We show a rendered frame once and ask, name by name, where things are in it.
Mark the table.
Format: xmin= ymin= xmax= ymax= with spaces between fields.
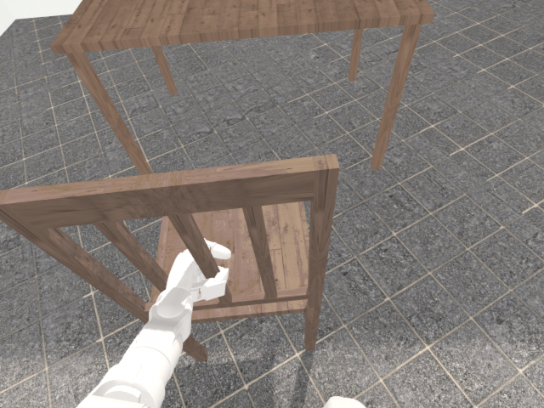
xmin=50 ymin=0 xmax=434 ymax=175

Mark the chair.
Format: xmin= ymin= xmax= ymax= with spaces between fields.
xmin=0 ymin=154 xmax=340 ymax=361

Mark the left robot hand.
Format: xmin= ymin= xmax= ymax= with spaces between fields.
xmin=166 ymin=238 xmax=231 ymax=302

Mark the robot left forearm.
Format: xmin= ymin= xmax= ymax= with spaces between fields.
xmin=76 ymin=287 xmax=193 ymax=408

